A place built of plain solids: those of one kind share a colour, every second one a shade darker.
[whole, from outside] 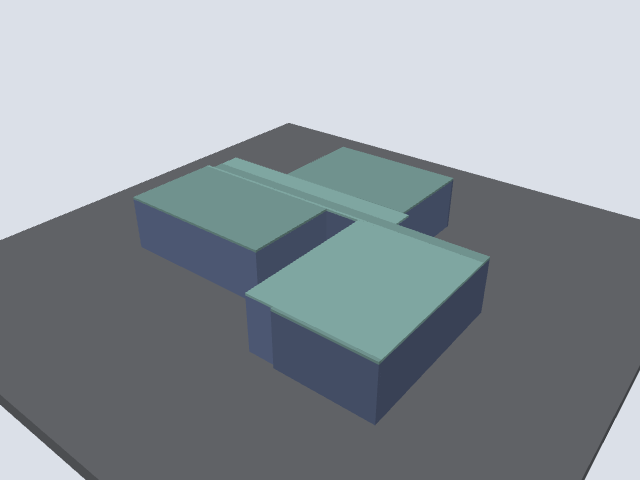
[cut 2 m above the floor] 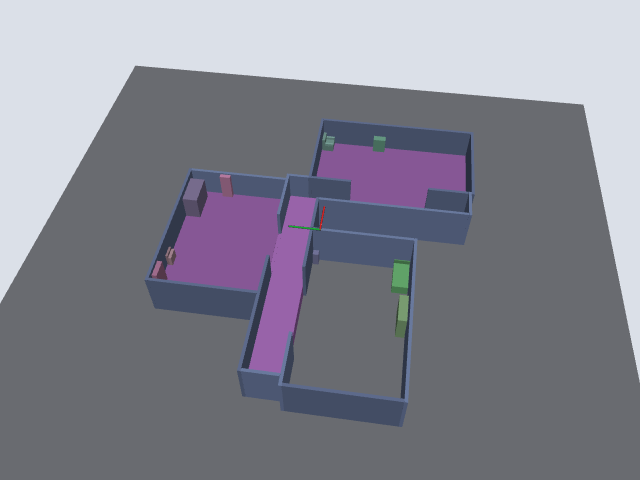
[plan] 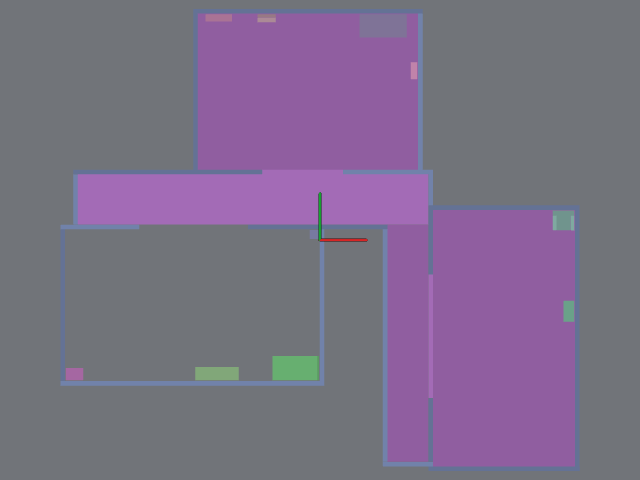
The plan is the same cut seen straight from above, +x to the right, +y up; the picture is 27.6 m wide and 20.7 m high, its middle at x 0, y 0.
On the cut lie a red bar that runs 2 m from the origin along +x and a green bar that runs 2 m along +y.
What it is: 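One storey of an old house, long lived in; a hall and three lower rooms beside it, each open to the hall along a stretch without wall, rail or kerb; a room's floor lies below the hall's by a bare drop, by one riser or not at all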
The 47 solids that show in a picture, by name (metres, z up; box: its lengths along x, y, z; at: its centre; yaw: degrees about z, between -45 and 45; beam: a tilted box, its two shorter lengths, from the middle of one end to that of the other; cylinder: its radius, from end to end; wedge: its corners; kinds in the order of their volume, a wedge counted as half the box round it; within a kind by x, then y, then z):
{
 "floor_1": {"box": [15.12, 2.17, 1.14], "at": [-2.89, 1.75, 0.52]},
 "floor_2": {"box": [3.48, 0.2, 1.14], "at": [-0.75, 2.93, 0.52]},
 "floor_3": {"box": [9.5, 6.74, 1.14], "at": [-0.52, 6.4, 0.52]},
 "floor_4": {"box": [1.76, 10.23, 1.14], "at": [3.79, -4.45, 0.52]},
 "floor_5": {"box": [0.2, 5.33, 0.94], "at": [4.77, -4.15, 0.42]},
 "floor_6": {"box": [6.12, 11.06, 0.94], "at": [7.94, -4.24, 0.42]},
 "wall_1": {"box": [0.2, 6.55, 3.83], "at": [-11.1, -2.81, 1.86]},
 "wall_2": {"box": [0.2, 2.17, 3.83], "at": [-10.55, 1.75, 1.86]},
 "wall_3": {"box": [3.4, 0.2, 3.83], "at": [-9.49, 0.56, 1.86]},
 "wall_4": {"box": [8.16, 0.2, 3.83], "at": [-6.57, 2.93, 1.86]},
 "wall_5": {"box": [11.38, 0.2, 3.83], "at": [-5.51, -6.18, 1.86]},
 "wall_6": {"box": [0.2, 6.74, 3.83], "at": [-5.37, 6.4, 1.86]},
 "wall_7": {"box": [9.9, 0.2, 3.83], "at": [-0.52, 9.87, 1.86]},
 "wall_8": {"box": [6.01, 0.2, 3.83], "at": [-0.1, 0.56, 1.86]},
 "wall_9": {"box": [0.2, 6.55, 3.83], "at": [0.08, -2.81, 1.86]},
 "wall_10": {"box": [0.2, 10.03, 3.83], "at": [2.81, -4.55, 1.86]},
 "wall_11": {"box": [3.88, 0.2, 3.83], "at": [2.93, 2.93, 1.86]},
 "wall_12": {"box": [2.16, 0.2, 3.83], "at": [3.79, -9.67, 1.86]},
 "wall_13": {"box": [0.2, 6.74, 3.83], "at": [4.33, 6.4, 1.86]},
 "wall_14": {"box": [0.2, 2.75, 3.83], "at": [4.77, -8.19, 1.86]},
 "wall_15": {"box": [0.2, 2.78, 3.83], "at": [4.77, -0.1, 1.86]},
 "wall_16": {"box": [0.2, 1.34, 3.83], "at": [4.77, 2.16, 1.86]},
 "wall_17": {"box": [6.52, 0.2, 3.83], "at": [7.94, -9.87, 1.86]},
 "wall_18": {"box": [6.52, 0.2, 3.83], "at": [7.94, 1.4, 1.86]},
 "wall_19": {"box": [0.2, 11.06, 3.83], "at": [11.1, -4.24, 1.86]},
 "roof_1": {"box": [11.38, 6.75, 0.16], "at": [-5.51, -2.91, 3.86]},
 "roof_2": {"box": [15.52, 1.54, 0.16], "at": [-2.89, 2.26, 3.86]},
 "roof_3": {"box": [9.9, 6.94, 0.16], "at": [-0.52, 6.5, 3.86]},
 "roof_4": {"box": [22.39, 0.2, 0.16], "at": [0.0, 0.56, 3.86]},
 "roof_5": {"box": [21.85, 0.83, 0.16], "at": [0.28, 1.08, 3.86]},
 "roof_6": {"box": [8.49, 10.23, 0.16], "at": [6.95, -4.65, 3.86]},
 "roof_7": {"box": [6.52, 0.2, 0.16], "at": [7.94, -9.87, 3.86]},
 "cot_1": {"box": [2.05, 1.01, 1.69], "at": [2.72, 9.23, 1.94]},
 "wardrobe_1": {"box": [1.88, 0.58, 1.95], "at": [-4.44, -5.77, 0.92]},
 "bed_1": {"box": [1.93, 1.05, 0.75], "at": [-1.08, -5.53, 0.33]},
 "bed_2": {"box": [0.07, 1.05, 1.06], "at": [-0.08, -5.53, 0.48]},
 "bookcase_1": {"box": [1.14, 0.32, 1.81], "at": [-4.37, 9.58, 1.99]},
 "bookcase_2": {"box": [0.29, 0.74, 1.94], "at": [4.06, 7.29, 2.06]},
 "armchair_1": {"box": [0.16, 0.64, 0.19], "at": [10.12, 0.73, 1.48]},
 "armchair_2": {"box": [0.77, 0.64, 0.49], "at": [10.42, 0.73, 1.14]},
 "armchair_3": {"box": [0.93, 0.22, 1.03], "at": [10.51, 1.16, 1.41]},
 "armchair_4": {"box": [0.16, 0.64, 0.68], "at": [10.89, 0.73, 1.24]},
 "tv_unit_1": {"box": [0.47, 0.91, 1.15], "at": [10.73, -3.07, 1.47]},
 "chest_drawers_1": {"box": [0.76, 0.54, 1.03], "at": [-10.59, -5.79, 0.47]},
 "toy_chest_1": {"box": [0.79, 0.2, 0.74], "at": [-2.3, 9.49, 1.46]},
 "toy_chest_2": {"box": [0.79, 0.15, 0.91], "at": [-2.3, 9.66, 1.55]},
 "side_table_1": {"box": [0.39, 0.39, 1.1], "at": [-0.24, 0.24, 0.5]}
}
